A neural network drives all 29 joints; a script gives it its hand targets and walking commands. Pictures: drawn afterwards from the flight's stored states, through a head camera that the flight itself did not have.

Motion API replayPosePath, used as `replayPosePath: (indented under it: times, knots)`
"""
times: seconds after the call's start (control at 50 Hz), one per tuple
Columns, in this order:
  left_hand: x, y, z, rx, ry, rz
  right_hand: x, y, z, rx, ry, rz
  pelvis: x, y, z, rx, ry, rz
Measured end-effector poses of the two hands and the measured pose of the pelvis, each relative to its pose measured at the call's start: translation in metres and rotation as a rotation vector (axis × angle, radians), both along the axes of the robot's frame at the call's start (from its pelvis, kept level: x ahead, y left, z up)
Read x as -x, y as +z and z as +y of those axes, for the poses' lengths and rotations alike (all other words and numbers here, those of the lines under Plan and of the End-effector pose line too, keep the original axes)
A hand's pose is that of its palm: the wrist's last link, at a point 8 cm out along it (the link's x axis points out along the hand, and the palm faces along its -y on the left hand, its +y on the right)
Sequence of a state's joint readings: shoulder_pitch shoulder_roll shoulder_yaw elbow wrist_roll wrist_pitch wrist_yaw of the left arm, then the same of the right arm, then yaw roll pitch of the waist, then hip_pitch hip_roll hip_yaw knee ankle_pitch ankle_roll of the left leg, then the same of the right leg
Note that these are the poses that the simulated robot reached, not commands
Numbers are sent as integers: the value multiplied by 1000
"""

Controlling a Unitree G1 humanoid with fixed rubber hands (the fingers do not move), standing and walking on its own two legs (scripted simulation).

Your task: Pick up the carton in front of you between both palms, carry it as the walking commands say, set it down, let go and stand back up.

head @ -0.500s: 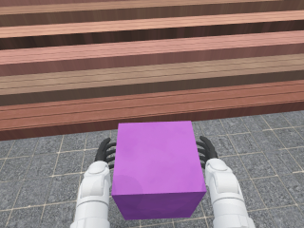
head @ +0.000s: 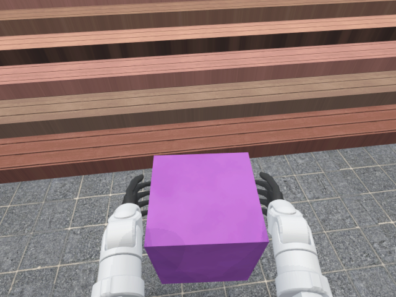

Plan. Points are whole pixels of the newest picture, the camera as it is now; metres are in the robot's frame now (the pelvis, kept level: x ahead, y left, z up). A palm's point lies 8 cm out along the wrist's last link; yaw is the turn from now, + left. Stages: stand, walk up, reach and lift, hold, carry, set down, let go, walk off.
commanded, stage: reach and lift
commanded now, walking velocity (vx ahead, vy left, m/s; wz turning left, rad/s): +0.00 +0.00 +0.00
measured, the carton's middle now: (203, 221) +0.31 +0.00 -0.04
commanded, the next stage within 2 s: hold in 0.50 s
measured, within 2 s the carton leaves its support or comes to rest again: neither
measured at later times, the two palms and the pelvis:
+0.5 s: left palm (131, 206) +0.31 +0.15 +0.04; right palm (275, 203) +0.30 -0.15 +0.04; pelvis +0.02 +0.00 +0.00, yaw +0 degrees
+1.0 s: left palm (127, 208) +0.29 +0.15 +0.06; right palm (277, 203) +0.29 -0.15 +0.05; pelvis +0.00 +0.00 +0.00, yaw +0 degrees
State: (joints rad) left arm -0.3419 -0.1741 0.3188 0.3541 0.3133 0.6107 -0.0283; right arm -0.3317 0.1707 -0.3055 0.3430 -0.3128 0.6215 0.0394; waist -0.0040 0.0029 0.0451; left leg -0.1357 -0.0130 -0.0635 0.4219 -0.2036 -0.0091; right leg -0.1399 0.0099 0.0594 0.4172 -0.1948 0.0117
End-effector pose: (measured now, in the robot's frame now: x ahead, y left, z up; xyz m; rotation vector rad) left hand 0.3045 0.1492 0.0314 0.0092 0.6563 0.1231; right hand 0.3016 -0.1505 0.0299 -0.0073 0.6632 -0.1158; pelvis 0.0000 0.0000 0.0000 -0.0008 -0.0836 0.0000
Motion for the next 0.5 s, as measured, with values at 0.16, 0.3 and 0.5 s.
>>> replayPosePath:
  times: [0.16, 0.3, 0.5]
  knots:
    - [-3, 4, 0, -17, -11, 2, -4, 4, 0, 15, 12, 2, -9, 3, -1, 0, 0, -4]
    - [-4, 6, 0, -24, -17, 5, -4, 6, 0, 22, 18, 5, -15, 4, -1, 0, 2, -10]
    - [-2, 10, 0, -26, -20, 3, -1, 10, 0, 26, 18, 3, -17, 5, 0, 0, 3, -20]
